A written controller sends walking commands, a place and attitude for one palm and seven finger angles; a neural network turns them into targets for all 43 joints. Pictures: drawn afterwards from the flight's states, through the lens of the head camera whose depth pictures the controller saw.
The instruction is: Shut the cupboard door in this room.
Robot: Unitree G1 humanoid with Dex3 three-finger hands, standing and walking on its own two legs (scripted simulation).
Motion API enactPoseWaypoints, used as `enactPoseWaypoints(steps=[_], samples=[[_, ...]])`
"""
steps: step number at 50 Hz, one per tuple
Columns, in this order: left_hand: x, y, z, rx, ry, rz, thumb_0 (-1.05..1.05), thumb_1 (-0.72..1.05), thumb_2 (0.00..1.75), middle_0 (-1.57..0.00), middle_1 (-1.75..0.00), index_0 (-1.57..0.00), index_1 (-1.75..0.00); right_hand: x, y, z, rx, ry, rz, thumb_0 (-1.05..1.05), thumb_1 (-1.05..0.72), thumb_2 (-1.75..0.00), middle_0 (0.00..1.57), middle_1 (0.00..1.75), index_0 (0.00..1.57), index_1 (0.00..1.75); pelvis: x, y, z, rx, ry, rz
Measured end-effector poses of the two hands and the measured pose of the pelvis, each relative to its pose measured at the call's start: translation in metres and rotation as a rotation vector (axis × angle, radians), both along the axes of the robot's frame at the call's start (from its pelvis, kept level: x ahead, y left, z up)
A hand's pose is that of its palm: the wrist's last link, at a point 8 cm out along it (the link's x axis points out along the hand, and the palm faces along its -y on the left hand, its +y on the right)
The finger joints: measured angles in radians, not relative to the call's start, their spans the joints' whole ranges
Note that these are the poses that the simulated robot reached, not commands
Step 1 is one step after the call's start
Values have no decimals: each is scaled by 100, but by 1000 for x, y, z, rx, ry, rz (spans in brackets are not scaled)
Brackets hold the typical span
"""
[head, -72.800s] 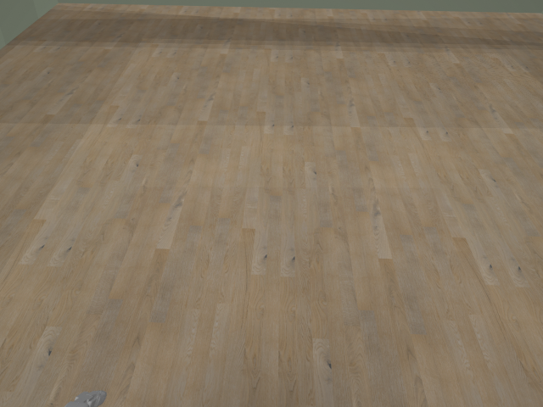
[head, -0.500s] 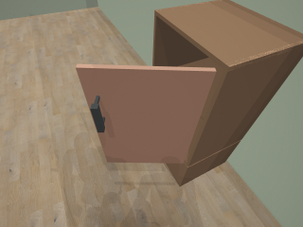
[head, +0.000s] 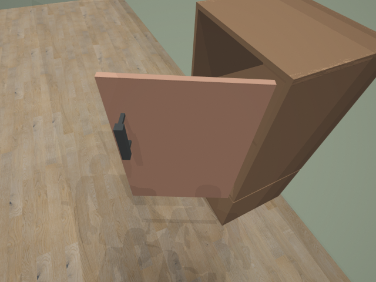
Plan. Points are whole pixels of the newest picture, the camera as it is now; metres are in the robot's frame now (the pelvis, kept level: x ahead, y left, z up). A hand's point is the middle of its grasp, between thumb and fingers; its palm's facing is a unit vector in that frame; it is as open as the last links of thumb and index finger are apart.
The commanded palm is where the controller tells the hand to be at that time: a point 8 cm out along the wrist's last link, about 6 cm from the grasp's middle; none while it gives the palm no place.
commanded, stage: come to a stop and stand still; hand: left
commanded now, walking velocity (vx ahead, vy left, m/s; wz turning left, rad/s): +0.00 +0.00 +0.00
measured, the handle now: (124, 136) +0.46 +0.20 +0.00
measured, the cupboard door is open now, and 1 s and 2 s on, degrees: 63 63 63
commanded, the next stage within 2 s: look again from close up in 0.74 s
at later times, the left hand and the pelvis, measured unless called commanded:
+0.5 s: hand out of the picture -0.01 +0.19 -0.16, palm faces -0.01 -0.98 -0.20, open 7.4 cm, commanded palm none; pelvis -0.06 +0.01 +0.01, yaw +0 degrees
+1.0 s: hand out of the picture -0.09 +0.18 -0.17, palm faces +0.01 -0.98 -0.18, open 7.4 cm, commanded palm none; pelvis -0.07 +0.01 +0.01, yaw -1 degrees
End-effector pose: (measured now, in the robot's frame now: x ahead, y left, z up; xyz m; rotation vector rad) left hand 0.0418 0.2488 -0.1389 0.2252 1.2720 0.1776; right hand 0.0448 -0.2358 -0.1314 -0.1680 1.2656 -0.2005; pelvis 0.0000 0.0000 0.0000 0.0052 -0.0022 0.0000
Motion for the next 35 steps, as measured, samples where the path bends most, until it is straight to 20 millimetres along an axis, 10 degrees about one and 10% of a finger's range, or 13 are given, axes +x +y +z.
enactPoseWaypoints(steps=[15, 35], samples=[[-6, -10, 16, -27, -141, -49, 0, 91, 90, -20, -30, -20, -30, -10, -4, 12, 6, -126, 54, 0, -91, -90, 19, 30, 20, 29, -40, 0, 5, -9, -32, -3], [-122, -14, 1, -73, 121, 23, 0, 91, 90, -20, -30, -20, -30, -117, 22, 2, 53, 129, -9, 1, -91, -90, 20, 30, 20, 29, -67, 11, 10, -5, -32, -2]])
